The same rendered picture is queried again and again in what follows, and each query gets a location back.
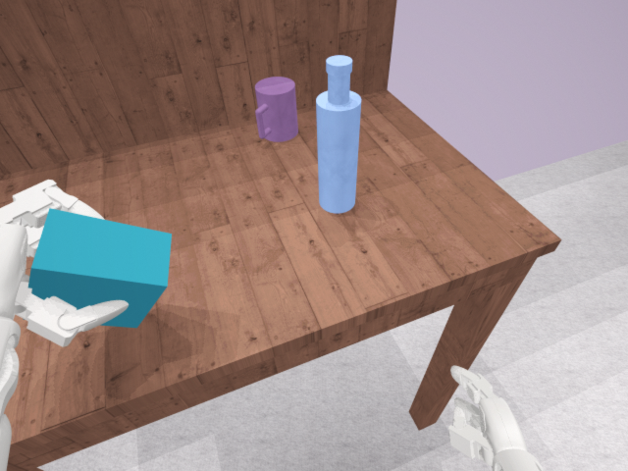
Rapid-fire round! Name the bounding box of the robot left hand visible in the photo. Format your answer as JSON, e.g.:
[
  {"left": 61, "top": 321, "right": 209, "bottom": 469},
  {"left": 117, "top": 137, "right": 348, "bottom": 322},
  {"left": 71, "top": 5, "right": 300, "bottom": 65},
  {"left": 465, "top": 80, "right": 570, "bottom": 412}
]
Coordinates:
[{"left": 0, "top": 180, "right": 129, "bottom": 347}]

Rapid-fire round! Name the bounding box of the table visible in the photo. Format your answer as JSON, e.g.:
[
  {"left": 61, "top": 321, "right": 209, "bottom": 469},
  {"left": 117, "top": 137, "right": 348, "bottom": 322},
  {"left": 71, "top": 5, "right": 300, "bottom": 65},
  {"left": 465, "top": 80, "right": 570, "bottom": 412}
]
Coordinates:
[{"left": 0, "top": 0, "right": 562, "bottom": 471}]

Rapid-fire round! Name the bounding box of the right robot forearm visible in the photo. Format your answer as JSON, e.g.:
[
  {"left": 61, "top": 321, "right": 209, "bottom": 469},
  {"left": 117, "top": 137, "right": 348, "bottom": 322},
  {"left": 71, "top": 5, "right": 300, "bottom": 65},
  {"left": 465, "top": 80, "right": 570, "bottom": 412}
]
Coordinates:
[{"left": 493, "top": 449, "right": 544, "bottom": 471}]

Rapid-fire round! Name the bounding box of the left robot forearm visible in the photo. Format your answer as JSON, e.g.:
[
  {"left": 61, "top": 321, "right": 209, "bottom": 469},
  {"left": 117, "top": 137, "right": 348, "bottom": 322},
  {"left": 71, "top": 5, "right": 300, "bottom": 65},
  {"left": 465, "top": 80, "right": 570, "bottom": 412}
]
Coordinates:
[{"left": 0, "top": 316, "right": 21, "bottom": 471}]

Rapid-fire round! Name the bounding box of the robot right hand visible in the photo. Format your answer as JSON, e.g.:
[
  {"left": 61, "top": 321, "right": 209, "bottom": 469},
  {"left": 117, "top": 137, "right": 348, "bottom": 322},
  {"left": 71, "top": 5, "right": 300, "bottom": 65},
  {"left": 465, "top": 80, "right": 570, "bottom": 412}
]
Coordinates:
[{"left": 448, "top": 365, "right": 528, "bottom": 468}]

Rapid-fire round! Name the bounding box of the sponge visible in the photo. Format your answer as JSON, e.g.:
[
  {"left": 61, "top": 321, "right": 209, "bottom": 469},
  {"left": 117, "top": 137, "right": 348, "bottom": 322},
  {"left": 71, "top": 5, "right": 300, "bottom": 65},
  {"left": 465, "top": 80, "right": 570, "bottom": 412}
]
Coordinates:
[{"left": 23, "top": 208, "right": 172, "bottom": 328}]

